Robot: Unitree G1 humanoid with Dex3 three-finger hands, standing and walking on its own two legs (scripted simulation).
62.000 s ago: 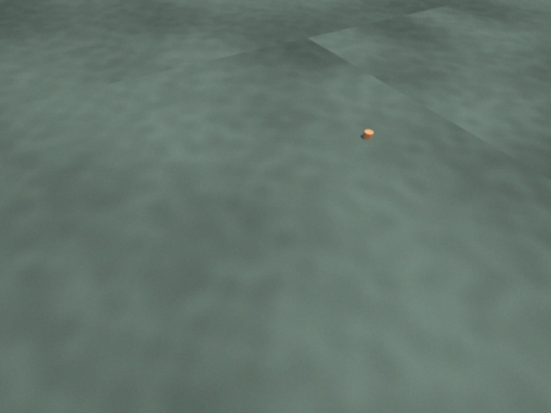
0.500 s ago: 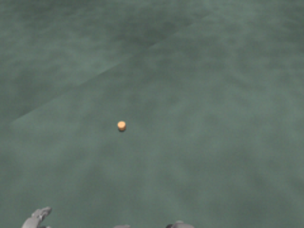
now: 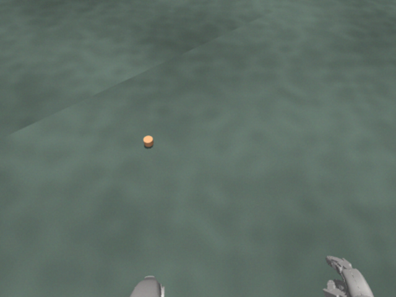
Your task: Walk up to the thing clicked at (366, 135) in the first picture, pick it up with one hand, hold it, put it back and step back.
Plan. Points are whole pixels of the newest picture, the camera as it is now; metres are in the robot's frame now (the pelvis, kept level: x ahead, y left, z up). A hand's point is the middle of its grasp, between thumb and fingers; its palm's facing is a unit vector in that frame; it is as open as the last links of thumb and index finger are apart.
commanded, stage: step back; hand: left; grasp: from above
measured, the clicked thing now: (148, 141) +1.04 +0.30 -0.72
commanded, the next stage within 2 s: stand in 1.14 s
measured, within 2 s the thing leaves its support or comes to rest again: neither
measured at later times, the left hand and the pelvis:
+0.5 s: hand out of the picture -0.01 +0.27 -0.12, palm faces +0.06 -0.92 -0.39, open 7.4 cm; pelvis -0.05 -0.01 +0.02, yaw +4 degrees
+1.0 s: hand out of the picture +0.05 +0.28 -0.14, palm faces +0.11 -0.92 -0.38, open 7.4 cm; pelvis -0.01 +0.01 +0.01, yaw +5 degrees
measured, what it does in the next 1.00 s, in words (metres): steps on the spot: left foot, then left foot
